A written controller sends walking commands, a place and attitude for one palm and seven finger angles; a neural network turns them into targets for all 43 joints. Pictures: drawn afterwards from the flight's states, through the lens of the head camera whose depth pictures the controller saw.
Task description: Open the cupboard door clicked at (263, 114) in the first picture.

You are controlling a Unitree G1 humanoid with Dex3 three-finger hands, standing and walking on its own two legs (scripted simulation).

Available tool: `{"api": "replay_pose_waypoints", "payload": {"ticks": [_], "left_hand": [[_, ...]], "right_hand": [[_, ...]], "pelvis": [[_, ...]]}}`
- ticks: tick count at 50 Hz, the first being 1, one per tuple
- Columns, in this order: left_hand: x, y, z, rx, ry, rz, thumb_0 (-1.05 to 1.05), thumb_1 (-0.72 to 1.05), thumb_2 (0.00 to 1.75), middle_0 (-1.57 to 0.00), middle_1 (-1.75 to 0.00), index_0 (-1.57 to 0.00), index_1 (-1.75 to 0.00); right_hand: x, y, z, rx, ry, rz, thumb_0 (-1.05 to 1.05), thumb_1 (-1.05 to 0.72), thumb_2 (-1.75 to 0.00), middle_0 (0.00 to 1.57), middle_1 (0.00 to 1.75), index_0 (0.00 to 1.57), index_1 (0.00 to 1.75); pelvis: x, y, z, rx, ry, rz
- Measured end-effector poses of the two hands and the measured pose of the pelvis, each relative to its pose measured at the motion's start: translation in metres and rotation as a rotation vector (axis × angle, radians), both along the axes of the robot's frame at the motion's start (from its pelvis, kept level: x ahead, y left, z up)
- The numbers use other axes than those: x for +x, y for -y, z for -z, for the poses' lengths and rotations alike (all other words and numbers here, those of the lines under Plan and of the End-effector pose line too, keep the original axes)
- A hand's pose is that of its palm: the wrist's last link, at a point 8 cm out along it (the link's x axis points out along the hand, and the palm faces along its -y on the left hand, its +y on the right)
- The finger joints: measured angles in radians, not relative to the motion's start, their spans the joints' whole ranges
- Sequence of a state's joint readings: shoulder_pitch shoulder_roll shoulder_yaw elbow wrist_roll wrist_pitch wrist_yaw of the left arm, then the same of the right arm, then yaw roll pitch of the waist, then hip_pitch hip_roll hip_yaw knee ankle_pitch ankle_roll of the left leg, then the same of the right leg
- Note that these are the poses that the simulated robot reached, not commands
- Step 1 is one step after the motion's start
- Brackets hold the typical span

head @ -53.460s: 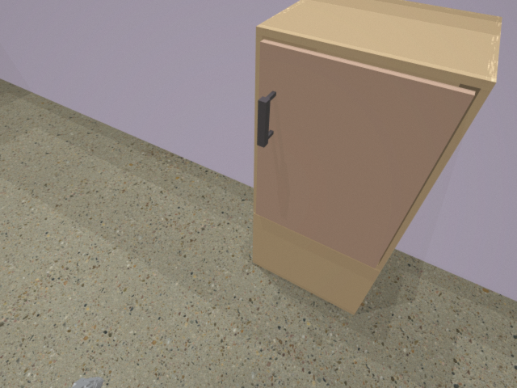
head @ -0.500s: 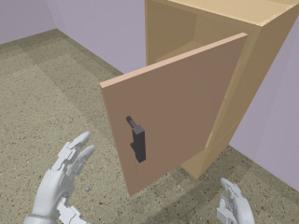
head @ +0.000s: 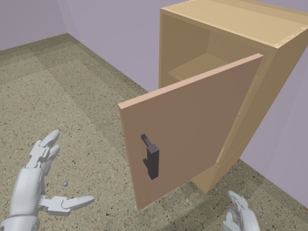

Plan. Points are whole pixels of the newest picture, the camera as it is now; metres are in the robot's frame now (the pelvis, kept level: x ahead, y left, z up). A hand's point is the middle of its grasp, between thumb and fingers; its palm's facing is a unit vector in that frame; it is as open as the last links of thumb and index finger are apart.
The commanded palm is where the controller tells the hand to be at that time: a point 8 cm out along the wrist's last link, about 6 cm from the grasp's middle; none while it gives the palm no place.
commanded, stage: draw the hand back to the body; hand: left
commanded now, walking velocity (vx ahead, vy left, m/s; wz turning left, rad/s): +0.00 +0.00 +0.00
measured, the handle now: (149, 157) +0.29 +0.05 +0.06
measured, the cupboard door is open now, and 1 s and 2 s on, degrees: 79 79 79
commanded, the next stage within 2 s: step back with the hand held close in 0.82 s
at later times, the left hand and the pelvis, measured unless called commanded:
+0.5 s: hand (38, 146) +0.22 +0.26 +0.18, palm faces +0.45 -0.79 -0.41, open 8.5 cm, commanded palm +0.17 +0.29 +0.19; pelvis +0.03 -0.01 +0.02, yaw -1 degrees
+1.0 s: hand (44, 153) +0.20 +0.24 +0.18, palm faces +0.44 -0.80 -0.41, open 7.4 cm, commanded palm +0.15 +0.27 +0.20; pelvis +0.01 -0.02 +0.03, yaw -1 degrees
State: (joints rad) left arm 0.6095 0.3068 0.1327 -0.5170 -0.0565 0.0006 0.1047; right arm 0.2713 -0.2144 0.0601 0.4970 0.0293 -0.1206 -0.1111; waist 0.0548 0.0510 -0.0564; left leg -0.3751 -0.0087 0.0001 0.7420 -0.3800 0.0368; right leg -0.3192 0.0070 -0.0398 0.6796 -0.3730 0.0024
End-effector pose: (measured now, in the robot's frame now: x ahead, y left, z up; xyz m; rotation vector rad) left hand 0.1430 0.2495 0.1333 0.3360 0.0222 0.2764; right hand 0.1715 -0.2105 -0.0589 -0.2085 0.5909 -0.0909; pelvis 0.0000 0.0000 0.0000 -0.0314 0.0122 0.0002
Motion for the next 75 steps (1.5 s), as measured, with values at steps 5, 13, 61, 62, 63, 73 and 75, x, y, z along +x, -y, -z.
{"api": "replay_pose_waypoints", "payload": {"ticks": [5,13,61,62,63,73,75], "left_hand": [[0.007,-0.013,-0.015,0.055,0.023,-0.051,-0.01,0.01,0.51,-0.18,-0.31,-0.17,-0.3],[0.021,-0.026,-0.038,0.103,0.08,-0.091,0.0,0.29,0.63,-0.19,-0.31,-0.18,-0.3],[0.018,-0.023,-0.058,0.223,0.091,-0.03,0.01,0.89,0.89,-0.21,-0.31,-0.21,-0.3],[0.017,-0.024,-0.059,0.23,0.093,-0.019,0.01,0.89,0.89,-0.21,-0.31,-0.21,-0.3],[0.014,-0.025,-0.06,0.239,0.098,-0.011,0.01,0.89,0.89,-0.21,-0.31,-0.21,-0.3],[-0.028,-0.042,-0.069,0.285,0.181,-0.028,0.01,0.89,0.89,-0.22,-0.31,-0.21,-0.3],[-0.039,-0.046,-0.065,0.281,0.185,-0.042,0.01,0.89,0.89,-0.21,-0.31,-0.21,-0.3]], "right_hand": [[0.007,-0.003,0.001,0.004,-0.026,-0.014,0.01,-0.91,-0.89,0.2,0.3,0.2,0.3],[0.022,-0.001,-0.005,0.01,-0.037,-0.019,0.01,-0.91,-0.89,0.2,0.3,0.2,0.3],[-0.019,0.05,-0.008,-0.024,-0.136,0.12,0.01,-0.91,-0.89,0.2,0.3,0.2,0.3],[-0.023,0.05,-0.008,-0.028,-0.139,0.129,0.01,-0.91,-0.89,0.2,0.3,0.2,0.3],[-0.027,0.05,-0.009,-0.032,-0.142,0.136,0.01,-0.91,-0.89,0.2,0.3,0.2,0.3],[-0.065,0.036,-0.01,-0.034,-0.117,0.141,0.01,-0.91,-0.89,0.2,0.3,0.2,0.3],[-0.074,0.032,-0.008,-0.034,-0.113,0.132,0.01,-0.91,-0.89,0.2,0.3,0.2,0.3]], "pelvis": [[0.008,-0.001,-0.007,0.006,0.019,0.001],[0.019,0.0,-0.015,0.016,0.042,0.009],[-0.011,0.013,-0.025,0.02,0.024,0.041],[-0.013,0.012,-0.024,0.021,0.023,0.043],[-0.016,0.01,-0.024,0.022,0.023,0.043],[-0.053,0.0,-0.017,0.018,0.032,0.042],[-0.061,-0.002,-0.015,0.014,0.034,0.038]]}}
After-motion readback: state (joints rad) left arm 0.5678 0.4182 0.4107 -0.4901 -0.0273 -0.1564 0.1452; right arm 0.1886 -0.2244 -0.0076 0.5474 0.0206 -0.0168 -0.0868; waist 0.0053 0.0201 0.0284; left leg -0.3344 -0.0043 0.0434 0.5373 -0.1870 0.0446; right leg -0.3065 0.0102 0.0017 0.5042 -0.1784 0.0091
